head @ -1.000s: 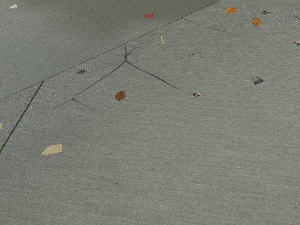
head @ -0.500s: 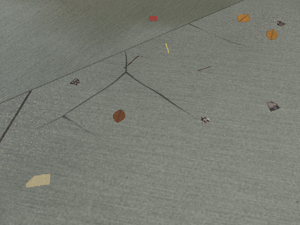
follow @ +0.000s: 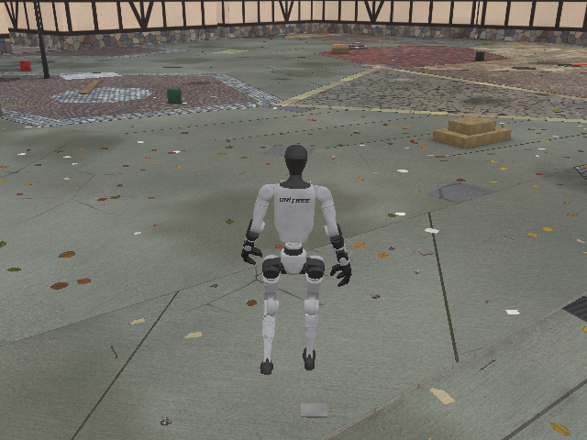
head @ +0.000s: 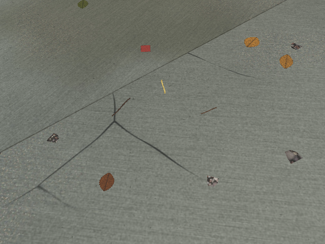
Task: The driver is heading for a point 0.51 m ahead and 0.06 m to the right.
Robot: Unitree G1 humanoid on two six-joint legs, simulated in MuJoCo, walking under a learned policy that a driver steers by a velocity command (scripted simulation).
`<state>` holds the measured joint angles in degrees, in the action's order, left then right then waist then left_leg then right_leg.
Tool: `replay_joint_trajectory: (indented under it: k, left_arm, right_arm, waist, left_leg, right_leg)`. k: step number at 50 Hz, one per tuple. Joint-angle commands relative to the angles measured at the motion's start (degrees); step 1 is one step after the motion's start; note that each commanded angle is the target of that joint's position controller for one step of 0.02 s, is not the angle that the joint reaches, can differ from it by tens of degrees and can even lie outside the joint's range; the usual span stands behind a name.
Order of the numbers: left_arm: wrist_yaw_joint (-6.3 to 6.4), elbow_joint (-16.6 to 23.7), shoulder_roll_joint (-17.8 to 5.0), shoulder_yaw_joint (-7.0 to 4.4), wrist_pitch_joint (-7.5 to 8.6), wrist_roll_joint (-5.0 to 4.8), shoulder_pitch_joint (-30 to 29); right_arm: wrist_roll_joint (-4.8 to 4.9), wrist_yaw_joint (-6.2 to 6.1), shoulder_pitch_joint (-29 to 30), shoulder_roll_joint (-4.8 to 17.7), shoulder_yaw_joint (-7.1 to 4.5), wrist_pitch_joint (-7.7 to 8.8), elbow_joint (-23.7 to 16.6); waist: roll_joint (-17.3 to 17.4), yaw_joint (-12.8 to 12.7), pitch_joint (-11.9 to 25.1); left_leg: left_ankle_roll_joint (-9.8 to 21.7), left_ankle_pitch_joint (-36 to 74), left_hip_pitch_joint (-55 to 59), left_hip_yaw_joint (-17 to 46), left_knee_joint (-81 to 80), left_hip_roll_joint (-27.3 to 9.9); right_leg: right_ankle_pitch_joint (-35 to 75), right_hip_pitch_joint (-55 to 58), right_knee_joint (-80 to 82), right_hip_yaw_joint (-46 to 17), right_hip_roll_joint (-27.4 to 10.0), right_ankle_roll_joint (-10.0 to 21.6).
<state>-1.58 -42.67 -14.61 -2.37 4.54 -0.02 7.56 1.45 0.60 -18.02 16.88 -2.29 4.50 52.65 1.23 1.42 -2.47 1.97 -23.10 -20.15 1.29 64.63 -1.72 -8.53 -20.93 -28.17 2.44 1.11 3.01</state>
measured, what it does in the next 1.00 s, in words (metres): walks ahead: left foot, then right foot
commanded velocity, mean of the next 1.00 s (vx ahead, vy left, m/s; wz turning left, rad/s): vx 0.37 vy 0.00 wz -0.10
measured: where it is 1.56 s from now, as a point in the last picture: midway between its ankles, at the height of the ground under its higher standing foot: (160, 227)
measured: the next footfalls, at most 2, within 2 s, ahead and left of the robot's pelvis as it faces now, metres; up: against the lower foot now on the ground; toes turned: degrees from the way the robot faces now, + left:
left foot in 0.40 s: +0.40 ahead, +0.16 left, +0.00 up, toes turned +2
right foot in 0.86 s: +0.59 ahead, -0.08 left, +0.00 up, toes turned -7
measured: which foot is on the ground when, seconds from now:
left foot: up 0.00-0.38, down 0.40-0.88, up 0.90-1.00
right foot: down 0.00-0.42, up 0.44-0.84, down 0.86-1.00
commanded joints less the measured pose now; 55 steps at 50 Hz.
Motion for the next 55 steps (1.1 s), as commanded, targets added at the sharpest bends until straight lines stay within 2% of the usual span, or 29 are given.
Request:
replay_joint_trajectory:
  k: [1,4,7,10,14,17,19,20,21,22,23,24,25,27,30,33,36,40,42,43,44,45,46,47,48,49,50,52,55]
  left_arm:
    - [-0.03,1.27,-6.32,-1.8,0.82,0.61,3.55]
    - [-0.01,-0.17,-7.58,-2.24,1.74,0.18,4.08]
    - [0.73,-1.92,-8.83,-2.59,1.57,0.11,6.49]
    - [1.32,-3.61,-9.94,-2.82,1.22,-0.36,9.19]
    - [1.65,-6.58,-10.8,-3.16,0.35,-1.04,13.29]
    - [2.07,-7.64,-11.56,-3.6,-0.66,-1.26,13.3]
    - [2.21,-7.68,-11.59,-3.51,-1.36,-1.28,11.99]
    - [2.27,-7.37,-9.62,-2.65,-1.57,-0.75,12.4]
    - [1.94,-5.66,-4.36,-0.87,-0.96,0.1,17.25]
    - [1.84,-6.62,-2.57,-0.25,0.11,-0.66,19.04]
    - [1.65,-6.05,-8.86,-1.96,0.88,-2.33,14.66]
    - [1.68,-4.72,-9.79,-2.27,1.13,-3.01,10.53]
    - [2.04,-4.47,-9.29,-2.4,0.89,-2.51,8.67]
    - [2.33,-5.31,-7.46,-2.82,-0.64,-1.84,10.38]
    - [2.73,-5.18,-4.63,-2.62,-2.14,-1.08,10.76]
    - [2.39,-3.96,-2.79,-1.89,-2.02,-0.05,7.86]
    - [1.31,-2.59,-1.46,-0.97,-1.73,0.2,1.4]
    - [0.62,-1.35,-3.92,-1.32,-1.69,0.41,-1.49]
    - [0.52,-2.59,-5.5,-2.01,-1.41,0.81,2.13]
    - [1.0,-3.59,-8.65,-3.06,-1.27,1.16,4.93]
    - [1.6,-3.96,-12.9,-3.9,-1.56,1.97,7.93]
    - [1.92,-4.97,-9.5,-2.76,-2.23,2.08,9.7]
    - [1.67,-5.06,-5.19,-1.43,-2.56,1.1,8.95]
    - [1.43,-4.81,-5.2,-1.19,-2.48,0.56,5.48]
    - [1.45,-4.39,-5.43,-1.17,-2.36,0.58,2.0]
    - [1.66,-3.91,-5.93,-1.29,-2.43,0.61,-1.7]
    - [1.99,-3.72,-6.3,-1.45,-2.71,0.98,-4.19]
    - [2.4,-4.06,-6.28,-1.59,-3.27,1.52,-5.77]
    - [2.74,-5.63,-5.2,-1.28,-3.72,0.18,-6.03]
  right_arm:
    - [-0.49,-0.27,1.46,5.3,-1.56,0.55,-4.46]
    - [-0.93,-0.53,2.29,3.11,-1.19,-0.88,-4.67]
    - [-1.45,-0.38,8.49,2.86,-1.03,-0.7,-6.43]
    - [-1.22,0.24,14.63,1.86,-0.48,-0.1,-7.81]
    - [-0.67,1.17,20.36,2.55,-0.34,0.28,-9.88]
    - [-0.66,1.92,20.16,4.14,-0.72,0.75,-10.5]
    - [-0.84,1.71,12.43,6.53,-2.08,1.01,-8.4]
    - [-1.08,1.11,2.6,9.66,-3.6,1.06,-5.66]
    - [-2.27,0.54,-5.37,15.6,-5.04,0.89,-4.47]
    - [-1.43,0.67,-7.35,13.47,-4.55,0.45,-3.7]
    - [-1.09,0.6,-4.4,9.64,-3.29,0.57,-4.18]
    - [-1.28,0.38,-0.29,7.63,-2.73,0.69,-4.99]
    - [-1.56,0.42,3.74,5.73,-2.2,0.98,-5.24]
    - [-2.37,0.5,7.5,3.22,-1.64,1.74,-5.16]
    - [-2.89,0.48,7.81,4.38,-1.94,2.43,-3.53]
    - [-2.48,-0.55,8.64,5.21,-2.01,1.69,-2.46]
    - [-1.97,-1.27,5.84,6.33,-1.97,0.77,-0.71]
    - [-0.87,-1.42,4.32,7.81,-2.37,-0.96,1.65]
    - [-0.24,-1.64,5.66,7.57,-2.4,-1.75,2.05]
    - [-0.83,-1.57,2.95,6.67,-2.16,-1.77,2.68]
    - [-2.57,-1.28,-0.55,4.35,-1.34,-1.12,2.21]
    - [-2.71,-0.75,-4.56,-0.3,0.55,-1.1,3.31]
    - [-1.37,-0.44,-1.33,2.22,-0.18,-1.95,3.55]
    - [-0.34,-0.6,2.14,3.95,-0.68,-2.8,2.45]
    - [-0.25,-1.3,4.13,3.83,-0.87,-3.79,2.4]
    - [-0.73,-2.04,4.98,4.02,-1.11,-4.72,2.4]
    - [-0.93,-2.64,4.56,3.78,-1.15,-5.47,2.74]
    - [-1.27,-3.21,2.39,2.38,-0.92,-6.04,4.31]
    - [-2.22,-2.55,0.5,1.15,-0.72,-6.04,6.3]
  waist:
    - [-6.1,-1.43,4.57]
    - [-5.31,-0.12,2.78]
    - [-4.27,-1.57,0.76]
    - [-4.19,-3.68,-0.46]
    - [-4.23,-5.25,-1.85]
    - [-4.9,-3.82,-1.06]
    - [-5.37,0.81,3.49]
    - [-3.78,4.88,10.14]
    - [6.95,4.89,19.97]
    - [15.46,4.97,25.04]
    - [9.4,5.74,17.36]
    - [7.05,4.42,11.12]
    - [4.36,2.6,6.76]
    - [5.92,-0.48,3.82]
    - [3.03,-2.71,1.86]
    - [2.67,-3.26,2.12]
    - [2.24,-0.48,3.13]
    - [2.98,-0.17,3.63]
    - [2.49,-3.03,4.88]
    - [-0.51,-3.58,7.43]
    - [-7.34,-2.09,13.89]
    - [-14.86,-2.13,20.97]
    - [-11.43,-3.07,21.22]
    - [-9.18,-2.74,16.39]
    - [-6.61,-1.87,12.32]
    - [-5.85,-0.7,9.08]
    - [-7.6,0.57,7.95]
    - [-9.16,1.39,8.36]
    - [-8.04,2.73,8.9]
  left_leg:
    - [-0.15,5.93,-15.3,2.81,0.33,-6.33]
    - [-1.72,10.36,-15.5,2.19,-4.95,-6.92]
    - [-2.75,20.08,-17.85,1.85,-15.9,-6.78]
    - [-2.77,28.08,-14.73,-0.14,-26.54,-4.71]
    - [-1.67,27.73,-15.24,0.19,-32.72,-3.51]
    - [0.53,21.58,-13.66,0.05,-35.22,-2.72]
    - [2.54,18.84,-1.08,-2.78,-37.32,0.27]
    - [4.43,19.77,13.87,-1.28,-36.17,-1.25]
    - [11.1,16.22,37.13,18.62,-35.85,-15.96]
    - [15.69,5.41,43.65,38.17,-45.16,-22.13]
    - [12.88,-0.76,37.51,33.42,-47.4,-20.48]
    - [10.47,0.02,29.98,25.43,-48.63,-18.89]
    - [9.22,4.19,22.27,19.55,-50.9,-16.74]
    - [7.6,11.17,13.81,11.11,-54.47,-13.69]
    - [9.24,38.22,9.27,2.49,-54.49,-12.68]
    - [8.65,49.18,8.7,-5.11,-53.58,-9.91]
    - [8.16,49.82,11.15,-6.91,-52.82,-9.14]
    - [7.93,49.17,18.01,-4.56,-47.47,-12.02]
    - [5.79,48.4,18.48,-4.59,-40.73,-10.73]
    - [3.06,45.18,16.99,-5.76,-34.54,-7.24]
    - [-0.08,29.18,7.6,-7.39,-24.31,-3.05]
    - [-3.21,-4.75,-1.65,-5.05,-12.1,1.54]
    - [-4.3,-18.08,-3.54,0.3,-6.36,1.09]
    - [-4.2,-17.96,-6.08,1.67,-4.66,-0.42]
    - [-4.28,-16.02,-6.95,1.48,-6.04,-1.46]
    - [-4.72,-12.96,-5.46,1.5,-10.18,-2.38]
    - [-5.09,-9.96,-2.05,1.07,-14.66,-2.64]
    - [-5.19,-2.52,4.99,-0.79,-21.08,-1.33]
    - [-3.19,12.52,14.1,-3.15,-34.09,0.18]
  right_leg:
    - [2.56,15.06,17.23,-19.09,-14.73,10.0]
    - [7.25,11.17,20.72,-14.21,-13.98,11.24]
    - [9.03,11.78,22.13,-10.11,-12.73,10.44]
    - [8.52,11.72,22.5,-6.4,-11.18,8.83]
    - [7.73,18.17,20.39,-6.71,-14.0,8.26]
    - [12.68,23.55,16.27,-7.58,-16.36,6.91]
    - [27.42,22.92,6.55,-6.09,-14.11,5.11]
    - [26.55,17.03,-5.53,-4.24,-10.76,3.38]
    - [6.54,-3.05,-27.71,-0.88,-3.68,-0.41]
    - [-24.8,-15.78,-40.68,-6.25,2.44,-1.86]
    - [-23.25,-21.31,-46.01,-10.95,-0.9,-1.0]
    - [-18.05,-22.62,-45.28,-9.3,-4.08,-0.27]
    - [-13.28,-20.62,-42.11,-8.35,-6.34,-0.46]
    - [-7.68,-14.45,-38.08,-8.95,-8.9,-0.84]
    - [-5.61,-12.09,-34.22,-8.51,-7.52,-2.39]
    - [3.3,-9.88,-20.83,-5.79,-6.64,-3.43]
    - [11.34,-5.98,-9.8,-2.66,-5.3,-3.39]
    - [7.43,-5.3,-4.06,-2.93,-4.06,-1.55]
    - [10.19,0.92,2.39,-1.69,-2.38,0.52]
    - [25.56,8.46,5.17,-3.26,-3.38,2.13]
    - [50.87,23.24,-1.2,-10.99,-11.61,6.63]
    - [55.37,32.92,-0.82,-22.45,-21.46,16.34]
    - [46.14,29.66,1.84,-24.42,-21.84,17.48]
    - [35.22,24.2,4.25,-21.99,-19.73,15.36]
    - [26.18,18.71,6.38,-20.15,-18.06,13.21]
    - [18.41,12.7,8.93,-18.38,-16.69,11.35]
    - [12.03,8.09,10.86,-16.82,-15.13,9.8]
    - [7.1,2.92,12.46,-14.17,-13.16,8.96]
    - [-7.94,-0.82,12.21,-10.17,-10.05,5.49]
